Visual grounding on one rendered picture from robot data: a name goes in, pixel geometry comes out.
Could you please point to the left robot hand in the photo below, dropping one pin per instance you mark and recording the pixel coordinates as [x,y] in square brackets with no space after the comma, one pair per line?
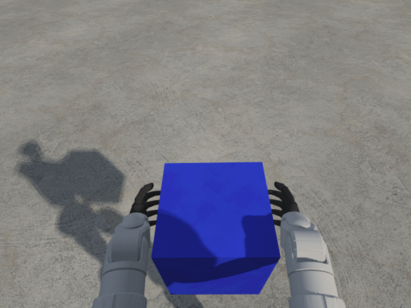
[140,204]

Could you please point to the carton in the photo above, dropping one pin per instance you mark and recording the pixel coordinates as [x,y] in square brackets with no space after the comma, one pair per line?
[215,232]

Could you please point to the robot left forearm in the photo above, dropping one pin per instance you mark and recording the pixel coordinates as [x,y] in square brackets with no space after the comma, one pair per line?
[125,266]

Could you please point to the robot right forearm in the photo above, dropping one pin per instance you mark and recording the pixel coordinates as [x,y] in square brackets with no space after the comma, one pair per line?
[311,278]

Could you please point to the right robot hand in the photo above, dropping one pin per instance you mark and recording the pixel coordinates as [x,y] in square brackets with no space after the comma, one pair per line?
[287,204]

